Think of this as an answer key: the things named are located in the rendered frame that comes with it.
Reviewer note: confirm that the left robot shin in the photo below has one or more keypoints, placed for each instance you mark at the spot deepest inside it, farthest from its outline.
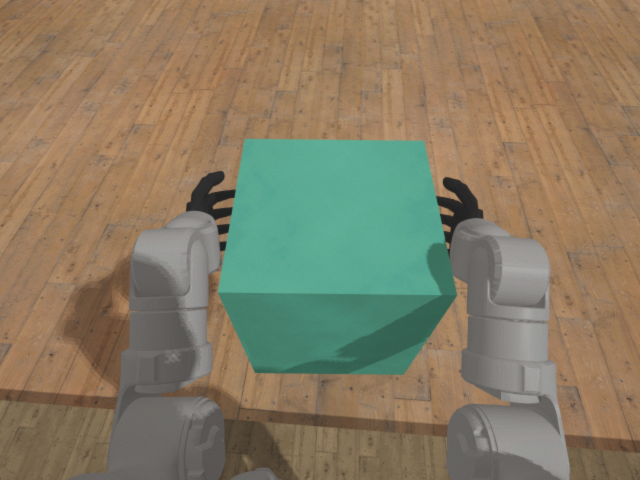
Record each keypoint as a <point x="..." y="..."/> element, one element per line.
<point x="266" y="469"/>

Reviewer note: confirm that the carton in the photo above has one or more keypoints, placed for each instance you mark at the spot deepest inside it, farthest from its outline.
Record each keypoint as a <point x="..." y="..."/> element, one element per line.
<point x="336" y="260"/>

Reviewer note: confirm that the right robot forearm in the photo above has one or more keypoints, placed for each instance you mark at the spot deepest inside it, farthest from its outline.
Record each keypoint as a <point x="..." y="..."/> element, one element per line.
<point x="508" y="292"/>

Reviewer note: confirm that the right robot upper arm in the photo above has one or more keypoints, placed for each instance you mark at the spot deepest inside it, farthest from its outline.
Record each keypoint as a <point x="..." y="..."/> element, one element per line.
<point x="498" y="442"/>

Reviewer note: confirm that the left robot hand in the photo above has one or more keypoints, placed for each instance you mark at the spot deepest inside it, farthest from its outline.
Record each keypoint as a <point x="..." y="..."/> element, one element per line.
<point x="204" y="202"/>

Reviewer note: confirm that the right robot hand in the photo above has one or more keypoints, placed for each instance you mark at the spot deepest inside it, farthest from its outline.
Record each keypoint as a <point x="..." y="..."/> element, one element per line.
<point x="468" y="209"/>

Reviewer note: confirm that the left robot forearm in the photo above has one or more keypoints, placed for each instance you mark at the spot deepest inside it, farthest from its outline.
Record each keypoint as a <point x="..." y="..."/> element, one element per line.
<point x="169" y="287"/>

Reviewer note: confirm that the left robot upper arm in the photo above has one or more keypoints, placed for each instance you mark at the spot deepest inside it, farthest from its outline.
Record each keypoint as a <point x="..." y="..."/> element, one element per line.
<point x="166" y="438"/>

